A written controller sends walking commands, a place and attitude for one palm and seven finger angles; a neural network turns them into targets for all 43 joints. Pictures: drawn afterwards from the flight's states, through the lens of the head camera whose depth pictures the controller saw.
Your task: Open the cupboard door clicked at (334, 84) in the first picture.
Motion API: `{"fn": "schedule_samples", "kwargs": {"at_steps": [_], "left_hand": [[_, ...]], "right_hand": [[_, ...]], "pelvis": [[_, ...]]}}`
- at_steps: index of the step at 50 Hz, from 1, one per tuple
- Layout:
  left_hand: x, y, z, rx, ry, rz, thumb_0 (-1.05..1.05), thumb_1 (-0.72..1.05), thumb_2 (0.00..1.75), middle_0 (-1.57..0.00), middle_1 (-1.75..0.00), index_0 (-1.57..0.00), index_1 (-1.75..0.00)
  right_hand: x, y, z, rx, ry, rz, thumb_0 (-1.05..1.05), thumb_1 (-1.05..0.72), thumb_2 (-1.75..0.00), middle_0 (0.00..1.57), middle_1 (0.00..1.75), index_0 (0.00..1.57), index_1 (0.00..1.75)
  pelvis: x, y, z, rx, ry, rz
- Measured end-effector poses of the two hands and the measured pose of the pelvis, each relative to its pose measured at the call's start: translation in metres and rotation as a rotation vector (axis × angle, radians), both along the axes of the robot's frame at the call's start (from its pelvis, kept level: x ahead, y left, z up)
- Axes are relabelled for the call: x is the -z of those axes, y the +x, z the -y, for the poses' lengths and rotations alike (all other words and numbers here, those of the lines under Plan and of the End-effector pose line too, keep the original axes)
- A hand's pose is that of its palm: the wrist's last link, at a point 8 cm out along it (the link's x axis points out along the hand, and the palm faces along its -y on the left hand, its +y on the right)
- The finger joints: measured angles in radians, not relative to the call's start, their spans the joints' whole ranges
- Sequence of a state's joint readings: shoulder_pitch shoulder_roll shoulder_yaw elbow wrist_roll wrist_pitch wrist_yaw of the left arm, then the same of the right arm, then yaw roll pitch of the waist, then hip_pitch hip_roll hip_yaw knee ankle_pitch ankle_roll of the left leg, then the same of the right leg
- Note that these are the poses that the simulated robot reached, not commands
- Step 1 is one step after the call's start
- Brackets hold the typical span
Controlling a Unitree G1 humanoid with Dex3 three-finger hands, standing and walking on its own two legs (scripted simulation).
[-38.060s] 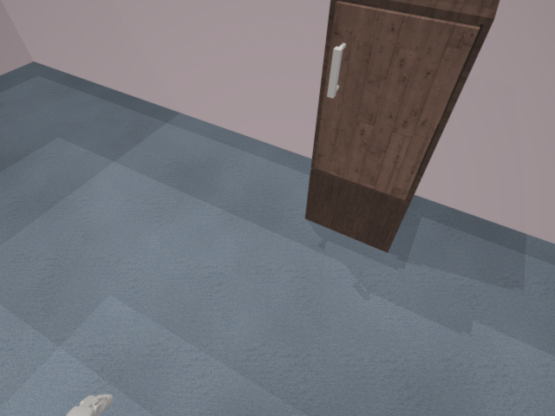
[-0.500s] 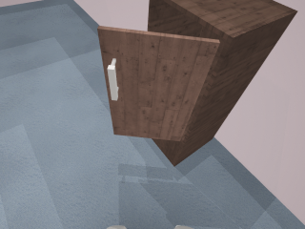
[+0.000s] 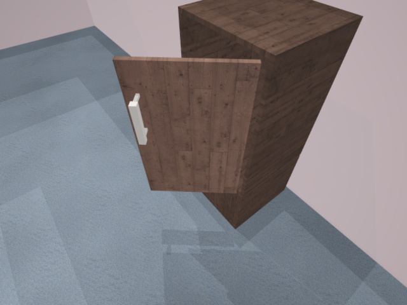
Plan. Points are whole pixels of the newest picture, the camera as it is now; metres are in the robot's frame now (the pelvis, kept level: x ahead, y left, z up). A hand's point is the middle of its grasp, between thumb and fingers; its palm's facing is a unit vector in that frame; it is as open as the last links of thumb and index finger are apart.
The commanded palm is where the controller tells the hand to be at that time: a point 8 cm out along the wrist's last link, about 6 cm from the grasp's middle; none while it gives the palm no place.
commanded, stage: come to a stop and stand still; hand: left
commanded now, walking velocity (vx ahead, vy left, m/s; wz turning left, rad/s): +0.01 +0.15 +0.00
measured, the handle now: (140, 119) +0.59 +0.22 +0.00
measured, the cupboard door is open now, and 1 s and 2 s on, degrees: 50 50 50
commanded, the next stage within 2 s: look again from close up in 0.50 s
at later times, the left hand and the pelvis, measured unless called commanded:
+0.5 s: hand out of the picture +0.02 +0.19 -0.18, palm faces +0.04 -0.98 -0.21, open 7.3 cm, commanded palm none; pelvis +0.01 +0.01 +0.00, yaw +0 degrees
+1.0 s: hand out of the picture +0.01 +0.21 -0.18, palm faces +0.00 -0.97 -0.25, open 7.3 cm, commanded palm none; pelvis -0.01 +0.02 -0.01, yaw -1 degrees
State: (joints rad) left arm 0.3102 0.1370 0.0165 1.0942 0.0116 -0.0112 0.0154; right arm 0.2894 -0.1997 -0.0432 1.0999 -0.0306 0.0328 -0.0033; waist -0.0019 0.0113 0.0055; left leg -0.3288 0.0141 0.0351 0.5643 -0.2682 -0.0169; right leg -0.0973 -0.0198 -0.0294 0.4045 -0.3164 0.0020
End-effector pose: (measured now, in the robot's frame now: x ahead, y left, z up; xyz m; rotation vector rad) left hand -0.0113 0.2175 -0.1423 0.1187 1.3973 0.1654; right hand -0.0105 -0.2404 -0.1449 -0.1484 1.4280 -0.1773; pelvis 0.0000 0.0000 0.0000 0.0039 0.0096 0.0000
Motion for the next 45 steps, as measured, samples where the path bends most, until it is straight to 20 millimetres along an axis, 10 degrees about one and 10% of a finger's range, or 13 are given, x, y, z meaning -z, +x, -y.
{"fn": "schedule_samples", "kwargs": {"at_steps": [45], "left_hand": [[0.003, 0.019, -0.037, 0.050, 0.070, 0.053, 0.01, 0.91, 0.90, -0.20, -0.30, -0.21, -0.30]], "right_hand": [[0.011, 0.029, -0.031, -0.046, 0.014, 0.126, 0.00, -0.93, -0.90, 0.20, 0.30, 0.20, 0.30]], "pelvis": [[0.010, -0.005, -0.021, 0.012, -0.006, 0.026]]}}
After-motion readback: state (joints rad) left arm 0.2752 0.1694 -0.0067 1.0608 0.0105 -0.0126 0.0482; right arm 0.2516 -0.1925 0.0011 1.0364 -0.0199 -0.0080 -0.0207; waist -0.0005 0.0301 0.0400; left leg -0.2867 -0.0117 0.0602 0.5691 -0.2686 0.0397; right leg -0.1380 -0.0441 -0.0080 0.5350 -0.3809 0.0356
